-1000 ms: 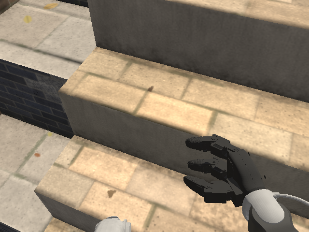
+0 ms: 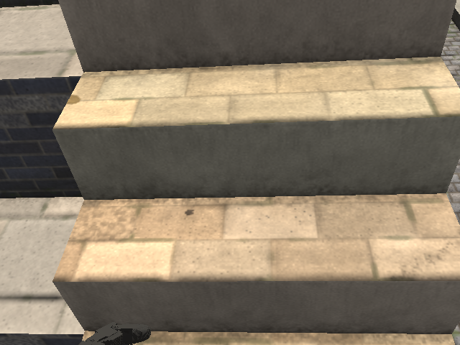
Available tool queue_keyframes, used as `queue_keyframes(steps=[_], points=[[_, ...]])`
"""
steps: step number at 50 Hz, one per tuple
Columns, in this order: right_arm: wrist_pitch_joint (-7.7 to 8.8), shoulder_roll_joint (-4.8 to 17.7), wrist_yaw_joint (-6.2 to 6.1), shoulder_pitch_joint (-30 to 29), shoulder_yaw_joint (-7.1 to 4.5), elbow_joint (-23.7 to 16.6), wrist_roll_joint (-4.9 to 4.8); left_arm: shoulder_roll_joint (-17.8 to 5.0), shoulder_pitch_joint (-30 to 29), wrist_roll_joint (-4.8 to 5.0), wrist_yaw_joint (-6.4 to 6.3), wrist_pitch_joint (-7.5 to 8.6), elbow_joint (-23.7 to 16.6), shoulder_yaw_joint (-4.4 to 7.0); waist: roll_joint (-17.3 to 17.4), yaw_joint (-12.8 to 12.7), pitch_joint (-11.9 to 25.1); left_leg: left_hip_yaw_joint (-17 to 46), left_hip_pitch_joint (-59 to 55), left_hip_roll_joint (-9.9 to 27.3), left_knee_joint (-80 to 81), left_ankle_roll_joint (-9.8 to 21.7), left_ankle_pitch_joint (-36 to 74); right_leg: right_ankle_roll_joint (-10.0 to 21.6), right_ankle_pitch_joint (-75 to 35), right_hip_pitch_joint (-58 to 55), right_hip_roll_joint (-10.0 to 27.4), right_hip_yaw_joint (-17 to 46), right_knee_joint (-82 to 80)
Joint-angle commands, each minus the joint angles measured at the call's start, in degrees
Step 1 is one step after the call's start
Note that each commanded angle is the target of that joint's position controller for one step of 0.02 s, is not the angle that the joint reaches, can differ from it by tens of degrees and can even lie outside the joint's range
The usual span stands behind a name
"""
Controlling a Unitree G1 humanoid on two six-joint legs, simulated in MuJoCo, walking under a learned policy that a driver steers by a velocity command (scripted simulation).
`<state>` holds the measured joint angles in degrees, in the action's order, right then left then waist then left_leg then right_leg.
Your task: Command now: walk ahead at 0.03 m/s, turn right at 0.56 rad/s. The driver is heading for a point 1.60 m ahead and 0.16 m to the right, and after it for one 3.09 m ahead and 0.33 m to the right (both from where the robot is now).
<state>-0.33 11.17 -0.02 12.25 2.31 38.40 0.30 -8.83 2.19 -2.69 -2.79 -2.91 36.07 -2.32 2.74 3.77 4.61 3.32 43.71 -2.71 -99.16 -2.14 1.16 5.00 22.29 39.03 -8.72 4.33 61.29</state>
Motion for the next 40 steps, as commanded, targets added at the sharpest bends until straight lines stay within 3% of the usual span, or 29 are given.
queue_keyframes(steps=[1, 5, 8, 10, 12, 14, 15, 16, 17, 18, 19, 20, 21, 22, 23, 24, 25, 26, 27, 28, 29, 30, 31, 32, 34, 36, 38, 39, 40], points=[[-0.40, 4.62, -0.71, 0.67, -1.93, -2.79, -0.70, -5.44, -6.73, -0.14, -0.86, 0.91, -8.59, 1.49, -10.37, -1.05, 5.23, 0.84, 0.85, -1.14, 0.31, -1.31, -2.98, 9.36, 7.30, -7.92, 11.85, 29.86, -21.61], [-0.52, 6.02, -0.34, -0.19, -2.47, -4.17, -0.98, -4.53, -6.44, 0.99, -1.21, 0.97, -10.66, 1.96, -12.03, -2.89, 4.16, 4.64, 1.50, -1.60, 5.26, -1.11, -11.33, 10.19, 4.76, -12.65, 12.02, 35.93, -20.15], [-0.48, 6.52, 0.32, 0.91, -2.70, -5.20, -0.37, -4.14, -7.03, 1.93, -1.87, 0.85, -11.64, 2.41, -12.09, -2.55, 5.03, 5.96, -1.20, -2.25, 7.82, -0.81, -15.62, 10.58, -2.30, -13.23, 11.02, 37.51, -18.36], [-0.57, 6.03, 0.37, 3.90, -2.56, -5.34, -0.26, -3.14, -9.34, 2.39, -1.48, 0.30, -12.65, 2.45, -10.86, -0.77, 6.30, 5.70, -6.66, -2.28, 13.79, -0.75, -16.40, 9.31, -8.34, -10.22, 9.07, 34.93, -15.88], [-0.48, 4.10, 0.84, 9.09, -1.70, -3.92, 0.28, -2.17, -11.61, 2.98, -1.41, -1.06, -12.71, 2.58, -10.68, 1.44, 6.34, 4.09, -13.69, -0.20, 33.01, 1.54, -16.30, 5.74, -7.68, -6.70, 5.14, 28.50, -13.65], [-0.77, 3.77, 1.04, 7.08, -1.66, -3.19, 0.09, -2.09, -6.92, 2.78, -2.12, -2.41, -11.97, 3.49, -12.35, -2.40, 5.29, 3.38, -17.86, 1.26, 50.53, 4.36, -16.34, 4.74, -3.57, -6.60, 4.65, 28.57, -14.69], [-1.06, 4.06, 1.11, 5.81, -1.92, -2.93, 0.23, -1.89, -5.85, 2.44, -2.84, -2.69, -12.16, 3.83, -12.38, -3.79, 5.68, 4.80, -21.95, 2.46, 58.17, 6.05, -11.04, 4.02, 1.42, -4.84, 4.28, 29.96, -13.44], [-1.52, 3.97, 1.23, 5.05, -2.25, -2.36, 0.40, -1.86, -5.02, 2.81, -3.42, -2.98, -11.97, 4.14, -10.33, -4.13, 4.96, 6.03, -27.19, 3.59, 67.32, 7.82, -3.51, 2.67, 7.82, -1.07, 3.04, 29.39, -10.40], [-1.81, 3.56, 1.58, 6.13, -2.44, -1.44, 0.96, -1.58, -5.87, 3.69, -3.47, -3.39, -12.25, 4.38, -6.65, -3.13, 2.30, 6.17, -31.21, 3.62, 77.62, 9.22, 2.92, 0.18, 12.17, 3.35, 0.12, 24.97, -4.03], [-2.31, 2.24, 1.30, 4.63, -2.11, -0.19, 1.27, -0.95, -5.57, 4.19, -2.70, -3.51, -12.70, 4.25, -0.14, -3.93, -3.14, 3.43, -29.83, 3.58, 88.36, 9.75, 5.86, -2.46, 11.99, 3.81, -3.43, 17.56, 6.06], [-2.85, 1.01, 0.59, 1.02, -1.34, 0.20, 0.62, -0.48, -1.48, 4.52, -1.85, -2.69, -11.44, 4.30, 5.71, -6.90, -5.73, 0.86, -33.44, 7.00, 94.91, 8.83, 19.75, -4.75, 11.97, 7.01, -7.01, 10.64, 21.61], [-3.30, 1.85, -0.67, -2.06, -1.04, -0.95, 1.30, 0.66, 3.35, 4.90, -1.44, -1.59, -9.47, 4.27, 10.61, -7.87, -4.27, -0.19, -39.38, 10.96, 92.95, 8.38, 33.69, -6.96, 15.54, 15.30, -10.69, 3.32, 46.23], [-3.18, 3.07, -1.82, -7.85, -0.21, -2.32, 1.87, 1.85, 8.94, 4.84, -1.06, -0.20, -7.38, 4.05, 11.17, -11.03, -2.89, -2.90, -45.98, 13.16, 82.35, 5.38, 52.53, -8.12, 23.29, 28.86, -10.93, 3.69, 68.10], [-2.03, 5.88, -2.86, -2.64, -1.94, -2.65, 2.51, 1.65, 9.40, 5.09, -0.29, 2.80, -8.50, 3.03, 8.24, -9.81, -3.44, -2.89, -49.66, 18.09, 70.53, 5.62, 70.41, -8.78, 23.29, 36.15, -7.67, 2.55, 64.70], [-2.85, 13.66, -3.55, -3.46, -4.01, -4.28, 3.33, -1.30, 8.37, 5.08, -0.26, 3.39, -10.48, 2.77, 8.09, -11.33, 0.26, -2.74, -48.27, 21.42, 70.58, 9.92, 72.01, -11.99, 19.27, 31.80, -1.34, -1.49, 64.46], [-3.45, 15.02, -3.87, -4.04, -4.91, -5.83, 4.05, -3.83, 6.37, 4.86, -0.05, 2.71, -9.62, 2.93, 2.71, -8.81, 2.58, -1.83, -50.07, 20.95, 71.22, 14.05, 67.69, -12.93, 15.90, 31.18, 2.08, -4.14, 65.10], [-3.94, 15.30, -4.88, -1.80, -5.45, -7.02, 2.74, -3.38, -2.06, 4.59, 0.15, 2.22, -11.86, 1.85, -0.46, -6.16, 1.43, 0.42, -53.13, 21.70, 74.72, 14.21, 50.89, -12.68, 13.45, 35.82, 7.66, -5.46, 52.09], [-1.81, 15.26, -4.97, 2.78, -5.84, -8.13, 2.67, -2.90, -4.22, 4.59, -1.36, 0.59, -11.38, 1.65, -0.42, -1.39, -0.57, 10.73, -53.11, 32.39, 75.17, 19.56, 31.96, -16.87, 6.92, 41.60, 11.76, -2.15, 64.70], [-0.84, 12.66, -5.04, 2.04, -4.82, -8.43, 3.71, -1.78, -2.53, 5.52, -2.67, -0.52, -9.62, 1.45, -1.08, -0.48, -3.48, 13.24, -55.02, 33.28, 75.86, 20.82, 23.50, -18.60, 7.41, 49.08, 11.97, 4.24, 69.06], [-0.99, 10.14, -5.07, 3.33, -4.11, -8.84, 4.42, -1.86, -3.22, 5.31, -2.65, -0.78, -9.11, 1.34, -2.29, 1.03, -5.74, 10.22, -55.49, 28.65, 75.86, 19.11, 18.09, -18.71, 6.92, 51.10, 10.74, 5.89, 68.24], [-0.90, 8.67, -5.50, 5.72, -3.69, -9.03, 4.31, -1.71, -4.63, 4.00, -2.67, -0.59, -9.76, 0.69, -5.17, 2.53, -5.82, 8.99, -53.98, 25.78, 76.73, 16.99, 16.10, -18.00, 4.28, 48.54, 8.73, 4.36, 66.97], [0.55, 8.76, -5.10, 4.81, -3.60, -8.67, 4.23, -2.53, -3.54, 2.72, -2.14, 0.12, -9.00, 0.77, -8.07, 1.87, -4.47, 6.50, -53.11, 23.45, 78.12, 15.24, 16.32, -16.92, -4.38, 42.05, 7.74, 4.75, 61.39], [1.03, 8.28, -5.33, 6.21, -3.15, -7.38, 3.84, -1.42, -3.20, 2.22, -1.40, 0.69, -8.78, 0.28, -5.24, 1.43, -4.02, 5.42, -51.35, 21.85, 78.50, 13.63, 15.69, -15.95, -9.19, 39.39, 7.47, 4.23, 59.39], [1.16, 7.02, -5.22, 5.96, -2.63, -6.40, 3.70, -0.46, -0.11, 2.63, -0.67, 0.82, -7.05, 0.14, -2.73, -0.03, -3.90, 3.64, -49.32, 20.38, 78.63, 12.14, 16.79, -15.06, -12.64, 36.48, 7.31, 5.27, 58.47], [0.97, 4.11, -4.45, 5.76, -1.55, -4.31, 3.16, -0.46, 7.61, 2.89, 0.39, 0.63, -2.65, 0.29, -0.38, -2.86, -2.76, -0.81, -45.77, 17.48, 77.70, 10.38, 22.64, -13.64, -16.69, 28.81, 6.97, 6.40, 55.69], [0.89, 1.75, -3.22, 5.32, -0.82, -2.22, 2.69, -0.35, 9.41, 2.55, 0.69, 0.04, -0.51, 0.59, 0.62, -4.02, -2.48, -3.86, -44.28, 15.69, 77.34, 10.48, 31.49, -13.05, -17.45, 22.32, 7.20, 6.15, 50.25], [0.86, 0.70, -2.79, 2.96, -0.60, -1.38, 1.78, -0.73, 9.27, 1.94, 0.91, -0.64, 0.68, 0.78, 1.97, -5.69, -2.62, -7.09, -41.48, 13.93, 78.31, 10.09, 36.43, -13.00, -18.03, 12.37, 8.86, 4.01, 35.02], [0.42, 2.42, -2.06, 2.29, -1.44, -0.75, 0.88, 0.56, 6.36, 2.42, 1.42, -0.66, 0.62, 0.11, 4.20, -5.58, -4.26, -9.20, -40.84, 13.52, 80.56, 9.69, 37.55, -12.98, -15.14, 10.24, 10.69, 1.20, 24.21], [0.12, 2.84, -1.76, 3.69, -1.91, 0.17, 0.62, 0.37, 3.27, 2.19, 1.73, -0.91, 0.63, -0.23, 4.70, -4.18, -4.13, -9.11, -40.40, 13.81, 82.84, 10.07, 38.34, -12.38, -13.22, 5.44, 11.04, -3.55, 15.84]])
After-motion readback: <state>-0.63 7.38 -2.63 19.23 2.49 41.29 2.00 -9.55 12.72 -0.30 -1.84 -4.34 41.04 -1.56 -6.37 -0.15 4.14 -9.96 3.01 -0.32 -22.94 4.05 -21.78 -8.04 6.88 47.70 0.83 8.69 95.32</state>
